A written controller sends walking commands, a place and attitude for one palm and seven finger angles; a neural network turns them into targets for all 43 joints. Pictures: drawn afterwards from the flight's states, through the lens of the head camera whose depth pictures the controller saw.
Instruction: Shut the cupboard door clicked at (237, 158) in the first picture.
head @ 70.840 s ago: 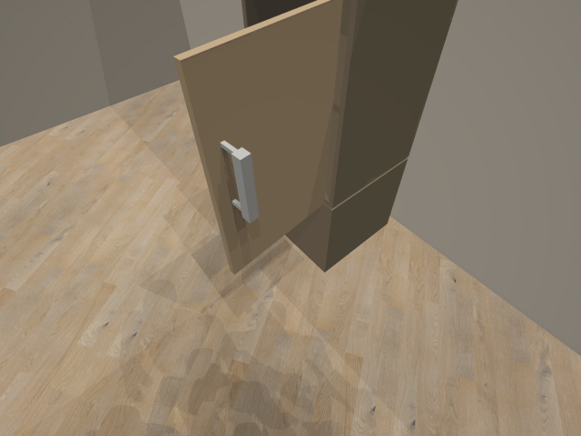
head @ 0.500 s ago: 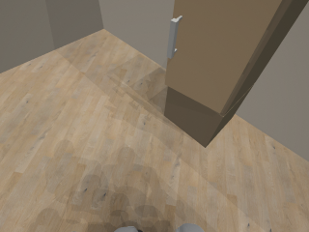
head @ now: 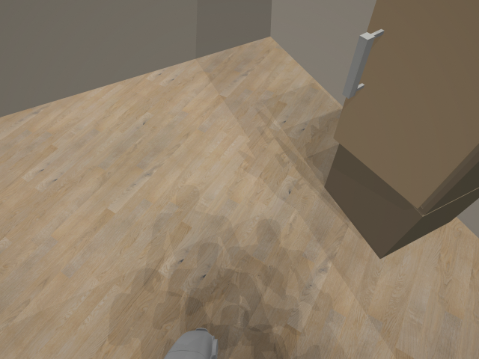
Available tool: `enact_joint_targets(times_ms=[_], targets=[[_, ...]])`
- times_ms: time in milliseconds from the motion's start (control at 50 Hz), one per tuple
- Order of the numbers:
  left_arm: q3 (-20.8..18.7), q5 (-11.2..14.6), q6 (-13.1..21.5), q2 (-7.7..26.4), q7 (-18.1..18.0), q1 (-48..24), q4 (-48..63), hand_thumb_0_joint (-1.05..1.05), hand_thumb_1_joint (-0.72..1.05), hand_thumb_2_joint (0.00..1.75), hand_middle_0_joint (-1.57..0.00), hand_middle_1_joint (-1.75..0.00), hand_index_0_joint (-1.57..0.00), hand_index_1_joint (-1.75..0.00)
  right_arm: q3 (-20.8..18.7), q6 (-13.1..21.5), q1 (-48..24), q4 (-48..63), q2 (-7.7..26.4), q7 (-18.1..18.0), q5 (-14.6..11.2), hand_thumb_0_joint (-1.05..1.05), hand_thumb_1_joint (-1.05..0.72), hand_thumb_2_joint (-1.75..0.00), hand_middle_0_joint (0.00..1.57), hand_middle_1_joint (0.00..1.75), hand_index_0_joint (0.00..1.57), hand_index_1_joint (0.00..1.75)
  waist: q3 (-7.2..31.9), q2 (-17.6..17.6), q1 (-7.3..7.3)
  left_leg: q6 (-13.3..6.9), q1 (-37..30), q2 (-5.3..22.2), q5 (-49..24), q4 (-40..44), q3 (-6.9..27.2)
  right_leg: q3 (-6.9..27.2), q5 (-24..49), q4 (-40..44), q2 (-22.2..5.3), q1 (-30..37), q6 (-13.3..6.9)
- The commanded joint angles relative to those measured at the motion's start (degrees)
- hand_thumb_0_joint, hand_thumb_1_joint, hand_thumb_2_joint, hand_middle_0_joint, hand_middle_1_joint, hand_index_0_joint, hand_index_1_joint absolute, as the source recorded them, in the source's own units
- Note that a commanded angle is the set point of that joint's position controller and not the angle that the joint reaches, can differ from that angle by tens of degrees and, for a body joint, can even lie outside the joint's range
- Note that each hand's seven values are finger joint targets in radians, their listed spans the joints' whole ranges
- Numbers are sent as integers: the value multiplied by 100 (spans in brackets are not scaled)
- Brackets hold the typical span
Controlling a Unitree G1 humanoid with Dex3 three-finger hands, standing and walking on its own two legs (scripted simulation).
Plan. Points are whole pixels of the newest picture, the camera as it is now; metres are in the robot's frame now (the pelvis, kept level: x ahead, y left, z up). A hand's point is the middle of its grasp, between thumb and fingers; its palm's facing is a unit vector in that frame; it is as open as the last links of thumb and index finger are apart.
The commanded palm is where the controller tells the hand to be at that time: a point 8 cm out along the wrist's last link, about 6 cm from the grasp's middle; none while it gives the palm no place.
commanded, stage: walk to a spot facing it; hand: left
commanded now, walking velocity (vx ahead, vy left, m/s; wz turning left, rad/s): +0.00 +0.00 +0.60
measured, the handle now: (363, 65) +0.81 -0.31 -0.01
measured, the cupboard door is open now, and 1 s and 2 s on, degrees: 8 8 8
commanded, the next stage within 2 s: turn to face it in 1.44 s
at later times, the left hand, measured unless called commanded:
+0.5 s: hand out of the picture +0.02 +0.22 -0.16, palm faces +0.35 -0.89 -0.30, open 7.3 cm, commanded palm none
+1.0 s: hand out of the picture +0.06 +0.25 -0.15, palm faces +0.56 -0.78 -0.26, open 7.3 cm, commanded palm none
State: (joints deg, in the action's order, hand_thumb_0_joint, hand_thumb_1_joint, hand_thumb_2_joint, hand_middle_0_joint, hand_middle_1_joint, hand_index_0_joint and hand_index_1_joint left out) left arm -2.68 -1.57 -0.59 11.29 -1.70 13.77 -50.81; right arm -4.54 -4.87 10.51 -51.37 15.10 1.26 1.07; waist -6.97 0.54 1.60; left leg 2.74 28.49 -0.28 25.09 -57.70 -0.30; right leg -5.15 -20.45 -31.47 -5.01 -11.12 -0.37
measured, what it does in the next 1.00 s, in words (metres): steps on the spot, turning left: left foot, then right foot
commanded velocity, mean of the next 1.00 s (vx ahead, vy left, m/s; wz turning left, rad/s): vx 0.13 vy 0.00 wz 0.60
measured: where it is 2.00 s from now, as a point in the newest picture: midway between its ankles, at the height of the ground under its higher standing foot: (194, 335)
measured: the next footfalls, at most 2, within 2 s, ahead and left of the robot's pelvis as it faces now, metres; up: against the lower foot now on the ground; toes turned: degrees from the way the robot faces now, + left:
left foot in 0.16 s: +0.04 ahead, +0.15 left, +0.00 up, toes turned +10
right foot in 0.40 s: +0.12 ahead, -0.11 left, +0.00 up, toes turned +11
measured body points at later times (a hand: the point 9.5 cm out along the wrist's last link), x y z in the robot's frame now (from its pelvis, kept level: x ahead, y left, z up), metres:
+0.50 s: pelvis +0.02 -0.01 -0.02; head +0.06 -0.01 +0.43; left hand +0.00 +0.26 -0.14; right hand +0.21 -0.22 -0.16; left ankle -0.03 +0.12 -0.68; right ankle +0.08 -0.12 -0.74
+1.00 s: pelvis +0.09 +0.01 -0.01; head +0.13 +0.02 +0.44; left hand +0.03 +0.29 -0.13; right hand +0.22 -0.19 -0.17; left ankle -0.03 +0.11 -0.74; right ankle +0.19 -0.05 -0.74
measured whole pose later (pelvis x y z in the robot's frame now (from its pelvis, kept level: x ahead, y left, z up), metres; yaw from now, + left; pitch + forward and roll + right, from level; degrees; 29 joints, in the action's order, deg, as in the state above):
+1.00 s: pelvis +0.09 +0.01 -0.01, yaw +37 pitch +1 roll +1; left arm -4.0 -1.5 0.4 13.2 2.0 9.4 -48.5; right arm -2.5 -1.3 20.4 -55.4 11.8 0.4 1.6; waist -3.3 1.3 2.4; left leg -0.3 13.5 -1.3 21.6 -33.4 5.8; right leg -3.2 -18.2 -34.0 -2.7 -20.9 2.3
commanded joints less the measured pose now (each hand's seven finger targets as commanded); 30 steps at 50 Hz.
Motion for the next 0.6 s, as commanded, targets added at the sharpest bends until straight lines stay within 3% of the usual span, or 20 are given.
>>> enact_joint_targets(times_ms=[0, 60, 80, 100, 120, 140, 160, 180, 200, 240, 280, 340, 360, 380, 400, 420, 460, 500, 540, 580], targets=[[-391, -30, 90, 1236, -90, 736, 215, 0, 90, 90, -20, -30, -20, -30, 43, 183, -661, 593, 94, 27, -26, 0, -90, -90, 20, 30, 20, 30, 703, -1349, -429, -60, 164, 11, 85, 837, -414, 462, 4880, 354, -1321, 1234, -576], [-438, -48, 82, 1287, -75, 628, 228, 0, 90, 90, -20, -30, -20, -30, 32, 231, -470, 566, 137, 19, -41, 0, -90, -90, 20, 30, 20, 30, 810, -1420, -280, -170, -526, -41, -148, 1912, -584, 245, 4780, -39, -1397, 1032, -489], [-439, -11, 84, 1284, -59, 575, 239, 0, 90, 90, -20, -30, -20, -30, 17, 265, -186, 482, 254, 5, -17, 0, -90, -90, 20, 30, 20, 30, 971, -1186, -116, -225, -1203, -140, -724, 2604, -617, 41, 4709, -501, -1278, 790, -308], [-415, 43, 70, 1235, -36, 570, 271, 0, 90, 90, -20, -30, -20, -30, -49, 312, 242, 360, 478, 4, 16, 0, -90, -90, 20, 30, 20, 30, 1249, -615, 135, -361, -2371, 130, -2035, 3201, -330, -218, 3943, -1376, -1137, 20, -41], [-344, 84, 42, 887, 16, 570, 473, 0, 90, 90, -20, -30, -20, -30, -223, 348, 605, 294, 1169, -36, 69, 0, -90, -90, 20, 30, 20, 30, 1561, 1121, 307, -1129, -3548, 1729, -4188, 3190, 1678, -484, 373, -2626, -365, -1693, 387], [-202, 33, 20, 744, 0, 110, 710, 0, 90, 90, -20, -30, -20, -30, -257, 288, 907, 196, 1400, -60, 4, 0, -90, -90, 20, 30, 20, 30, 1457, 1340, 443, -1701, -3334, 2393, -5094, 3359, 2174, -14, -1750, -3321, -170, -2184, 396], [-260, 16, -21, 794, -39, -131, 789, 0, 90, 90, -20, -30, -20, -30, -226, 295, 848, 193, 1297, -113, 39, 0, -90, -90, 20, 30, 20, 30, 1212, 799, 441, -1709, -2928, 2193, -4459, 3374, 1982, 311, -1540, -3353, -184, -2261, 380], [-270, 39, -51, 760, -48, -302, 707, 0, 90, 90, -20, -30, -20, -30, -206, 308, 564, 279, 1216, -184, 59, 0, -90, -90, 20, 30, 20, 30, 994, 1224, 380, -1626, -2459, 1962, -3975, 3435, 1982, 420, -1354, -3332, -234, -2249, 404], [-293, 48, -97, 820, -22, -307, 648, 0, 90, 90, -20, -30, -20, -30, -167, 291, 142, 372, 1081, -210, 59, 0, -90, -90, 20, 30, 20, 30, 744, 1348, 249, -1504, -1864, 1805, -3278, 3562, 1818, 498, -1163, -3281, -246, -2077, 401], [-296, 39, -115, 760, 69, 4, 531, 0, 90, 90, -20, -30, -20, -30, -131, 290, -333, 509, 1018, -223, 85, 0, -90, -90, 20, 30, 20, 30, 775, 1126, -28, -1242, -1560, 1383, -2467, 3493, 1490, 380, -904, -2578, -63, -1658, 389], [-298, 34, -92, 671, 100, 262, 452, 0, 90, 90, -20, -30, -20, -30, -137, 282, -489, 583, 995, -212, 95, 0, -90, -90, 20, 30, 20, 30, 851, 934, -127, -1137, -1229, 1205, -2117, 3445, 1460, 205, -661, -1817, 154, -1134, 369], [-344, -11, -13, 777, 107, 972, 303, 0, 90, 90, -20, -30, -20, -30, -146, 227, -803, 705, 905, -177, 35, 0, -90, -90, 20, 30, 20, 30, 720, 489, -492, -810, -112, 740, -944, 2969, 1297, 25, 419, -308, 343, 135, 370], [-403, -70, 41, 1044, 69, 1111, 332, 0, 90, 90, -20, -30, -20, -30, -131, 210, -747, 770, 615, -143, -7, 0, -90, -90, 20, 30, 20, 30, 661, -361, -572, -512, 520, 143, -116, 2028, 882, 895, -183, 738, -383, 461, 170], [-468, -130, 85, 1569, 28, 996, 461, 0, 90, 90, -20, -30, -20, -30, -102, 211, -615, 856, 237, -98, -26, 0, -90, -90, 20, 30, 20, 30, 628, -1783, -588, -150, 919, -582, 855, 184, 187, 2902, -602, 1859, -1924, 244, -473], [-420, -65, 71, 1575, 18, 737, 573, 0, 90, 90, -20, -30, -20, -30, -155, 178, -614, 851, 458, -51, 23, 0, -90, -90, 20, 30, 20, 30, 642, -1433, -479, -223, 575, -225, 902, -1022, 525, 2910, -1014, 1997, -2207, -451, -813], [-431, -67, 71, 1400, -25, 342, 670, 0, 90, 90, -20, -30, -20, -30, -194, 160, -562, 812, 423, -38, 23, 0, -90, -90, 20, 30, 20, 30, 526, -1380, -264, -243, 615, -85, 605, -1581, 594, 2794, -1026, 1914, -2032, -731, -842], [-352, -81, 45, 1085, -64, -277, 791, 0, 90, 90, -20, -30, -20, -30, -152, 151, -330, 652, 368, 28, 34, 0, -90, -90, 20, 30, 20, 30, 483, -1247, 14, -156, 300, 206, 229, -1504, 341, 1327, 37, 1460, -1607, -835, -694], [-353, -87, 76, 1072, -58, -160, 727, 0, 90, 90, -20, -30, -20, -30, -66, 177, -374, 631, 172, 57, -3, 0, -90, -90, 20, 30, 20, 30, 606, -1242, -84, -58, 39, 194, 365, -382, -33, 571, 1732, 1016, -1491, -326, -623], [-420, -88, 81, 1235, -50, 218, 551, 0, 90, 90, -20, -30, -20, -30, -4, 227, -524, 634, 45, 74, -35, 0, -90, -90, 20, 30, 20, 30, 750, -1179, -322, -61, -151, 117, 498, 672, -318, 334, 2858, 612, -1566, 356, -618], [-463, -62, 58, 1326, -34, 362, 468, 0, 90, 90, -20, -30, -20, -30, 18, 269, -334, 598, 11, 55, -44, 0, -90, -90, 20, 30, 20, 30, 944, -1113, -330, -110, -497, 29, 161, 1576, -501, 154, 3266, 215, -1589, 598, -525]])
